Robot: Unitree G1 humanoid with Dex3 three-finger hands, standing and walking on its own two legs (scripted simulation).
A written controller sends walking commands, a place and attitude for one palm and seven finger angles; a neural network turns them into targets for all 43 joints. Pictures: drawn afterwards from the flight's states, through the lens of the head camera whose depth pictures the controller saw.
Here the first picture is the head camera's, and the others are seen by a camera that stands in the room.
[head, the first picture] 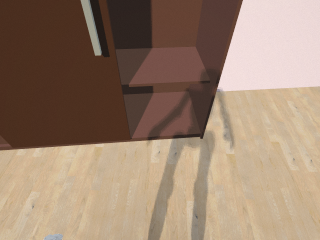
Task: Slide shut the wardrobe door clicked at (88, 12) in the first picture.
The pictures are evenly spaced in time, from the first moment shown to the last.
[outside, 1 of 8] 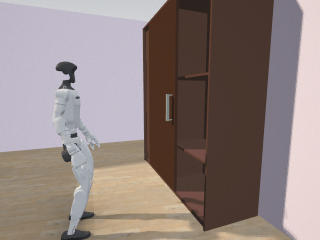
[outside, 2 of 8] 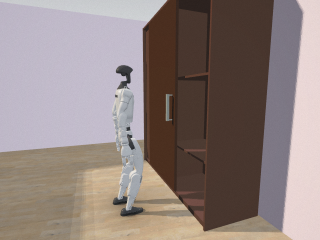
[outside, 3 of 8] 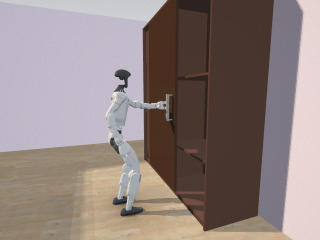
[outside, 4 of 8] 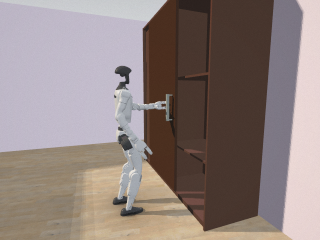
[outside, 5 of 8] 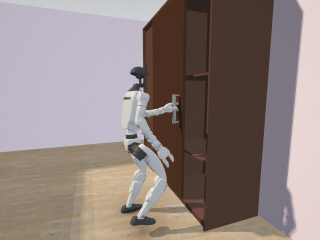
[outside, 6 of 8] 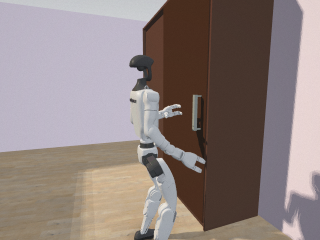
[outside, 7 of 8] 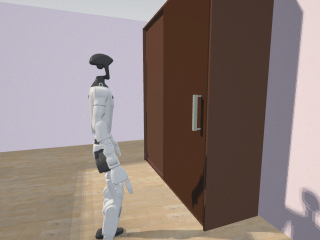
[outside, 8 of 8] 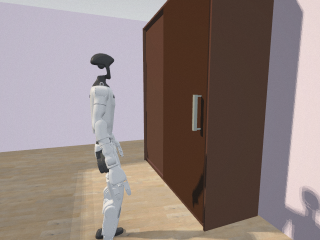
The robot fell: no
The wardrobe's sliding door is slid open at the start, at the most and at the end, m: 0.55 0.55 0.01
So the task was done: yes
